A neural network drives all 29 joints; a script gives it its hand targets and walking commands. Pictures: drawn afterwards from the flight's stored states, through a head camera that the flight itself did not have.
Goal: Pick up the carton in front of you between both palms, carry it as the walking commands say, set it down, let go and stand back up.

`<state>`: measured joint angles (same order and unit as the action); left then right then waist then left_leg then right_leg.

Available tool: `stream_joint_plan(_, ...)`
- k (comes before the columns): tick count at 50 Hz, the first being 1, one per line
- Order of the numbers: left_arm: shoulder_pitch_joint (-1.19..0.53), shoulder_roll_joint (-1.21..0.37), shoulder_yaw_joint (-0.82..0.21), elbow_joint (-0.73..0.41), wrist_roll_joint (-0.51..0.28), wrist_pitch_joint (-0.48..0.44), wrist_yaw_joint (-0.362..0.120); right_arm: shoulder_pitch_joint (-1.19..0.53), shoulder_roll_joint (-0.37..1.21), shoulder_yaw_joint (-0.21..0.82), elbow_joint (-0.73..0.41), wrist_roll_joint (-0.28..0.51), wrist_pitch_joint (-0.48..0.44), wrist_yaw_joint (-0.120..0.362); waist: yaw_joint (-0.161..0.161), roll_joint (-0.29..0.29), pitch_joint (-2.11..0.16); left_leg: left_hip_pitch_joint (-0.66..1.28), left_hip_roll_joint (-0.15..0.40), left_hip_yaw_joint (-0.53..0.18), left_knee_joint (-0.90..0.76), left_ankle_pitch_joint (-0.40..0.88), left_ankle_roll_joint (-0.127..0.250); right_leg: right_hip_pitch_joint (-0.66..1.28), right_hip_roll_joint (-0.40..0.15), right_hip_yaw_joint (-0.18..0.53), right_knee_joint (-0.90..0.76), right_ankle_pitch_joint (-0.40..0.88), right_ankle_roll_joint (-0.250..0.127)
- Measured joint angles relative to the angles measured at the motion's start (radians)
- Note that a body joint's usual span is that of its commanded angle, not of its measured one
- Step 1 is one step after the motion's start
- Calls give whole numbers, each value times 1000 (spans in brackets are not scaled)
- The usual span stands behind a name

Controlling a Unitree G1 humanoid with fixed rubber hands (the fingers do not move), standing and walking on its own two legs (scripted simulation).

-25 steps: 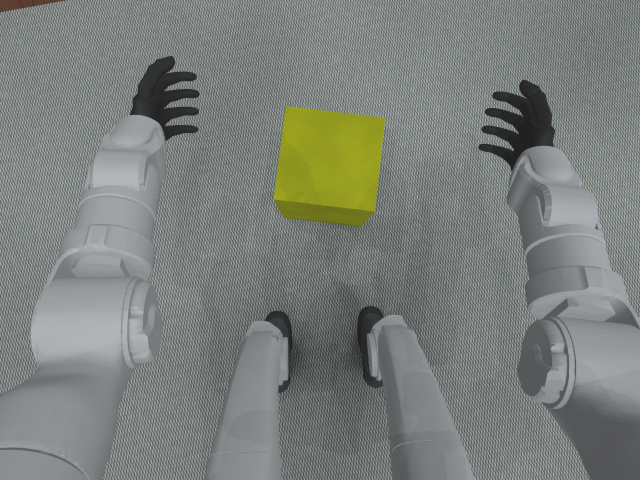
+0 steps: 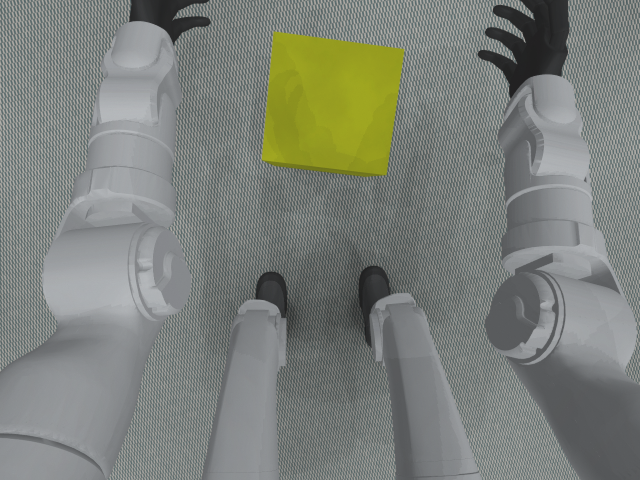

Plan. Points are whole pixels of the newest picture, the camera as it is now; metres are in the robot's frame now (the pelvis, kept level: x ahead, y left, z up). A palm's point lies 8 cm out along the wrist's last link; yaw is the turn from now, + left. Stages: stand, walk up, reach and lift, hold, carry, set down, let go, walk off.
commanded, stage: reach and lift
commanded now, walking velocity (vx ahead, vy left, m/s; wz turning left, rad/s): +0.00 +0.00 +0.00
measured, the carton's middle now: (327, 118) +0.52 -0.02 -0.51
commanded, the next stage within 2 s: none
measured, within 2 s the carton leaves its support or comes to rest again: leaves its support in 1.62 s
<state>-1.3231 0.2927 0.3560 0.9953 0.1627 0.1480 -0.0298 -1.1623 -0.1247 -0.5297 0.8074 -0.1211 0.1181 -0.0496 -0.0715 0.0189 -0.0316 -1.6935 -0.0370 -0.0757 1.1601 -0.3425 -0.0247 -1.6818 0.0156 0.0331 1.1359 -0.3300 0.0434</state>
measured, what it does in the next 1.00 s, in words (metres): lowers itself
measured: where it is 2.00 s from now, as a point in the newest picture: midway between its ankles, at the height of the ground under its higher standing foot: (324, 324)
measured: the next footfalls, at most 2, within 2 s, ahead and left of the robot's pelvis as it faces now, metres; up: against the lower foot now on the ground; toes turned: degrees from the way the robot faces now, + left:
none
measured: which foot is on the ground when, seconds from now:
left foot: down 0.00-1.00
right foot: down 0.00-1.00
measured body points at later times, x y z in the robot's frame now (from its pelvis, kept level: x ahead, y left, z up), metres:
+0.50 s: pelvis -0.06 +0.00 -0.22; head +0.32 +0.00 +0.01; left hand +0.55 +0.16 -0.38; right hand +0.50 -0.22 -0.38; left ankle +0.04 +0.13 -0.60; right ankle +0.05 -0.13 -0.60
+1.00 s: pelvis -0.06 +0.01 -0.27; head +0.33 +0.01 -0.05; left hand +0.55 +0.15 -0.45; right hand +0.50 -0.20 -0.45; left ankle +0.04 +0.12 -0.60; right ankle +0.05 -0.13 -0.60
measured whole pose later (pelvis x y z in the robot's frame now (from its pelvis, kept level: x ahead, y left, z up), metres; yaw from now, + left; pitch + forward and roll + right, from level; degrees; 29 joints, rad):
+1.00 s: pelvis -0.06 +0.01 -0.27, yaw -2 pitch +37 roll -3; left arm -1.67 0.47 -0.03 1.22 -0.20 0.09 0.07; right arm -1.54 -0.30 -0.22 1.11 0.19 0.07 -0.15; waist -0.06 -0.02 0.44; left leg -2.24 -0.04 -0.06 2.24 -0.64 -0.03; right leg -2.23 0.03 0.02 2.20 -0.61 0.07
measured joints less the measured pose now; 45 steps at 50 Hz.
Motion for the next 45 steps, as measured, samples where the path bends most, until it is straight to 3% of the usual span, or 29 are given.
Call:
stream_joint_plan(7,10,-2,-35,24,-27,-31,44,-8,-15,30,51,38,-26,-15,0,-3,-41,-218,-10,-11,261,-123,-11,-224,22,9,262,-107,11)
stream_joint_plan(13,-45,68,-156,23,-144,-26,86,-64,-69,132,63,144,-20,-54,-2,-16,34,-387,-19,-7,517,-195,-4,-391,33,11,511,-188,18)
stream_joint_plan(16,-96,110,-219,27,-214,-9,100,-110,-106,185,71,208,-6,-76,-4,-20,96,-450,-24,-6,634,-216,-18,-456,35,10,625,-186,33)
stream_joint_plan(21,-212,166,-295,76,-294,21,105,-219,-157,247,116,276,29,-97,-5,-23,210,-518,-29,-2,783,-219,-22,-522,37,7,773,-207,23)
stream_joint_plan(32,-399,202,-333,263,-329,-10,78,-418,-197,277,303,273,13,-82,1,-31,445,-550,-26,7,969,-227,-21,-553,31,2,958,-215,29)
stream_joint_plan(45,-351,197,-397,224,-371,-57,87,-396,-174,306,312,303,-48,-93,7,-35,490,-544,-6,16,1082,-301,-4,-546,18,-8,1063,-283,26)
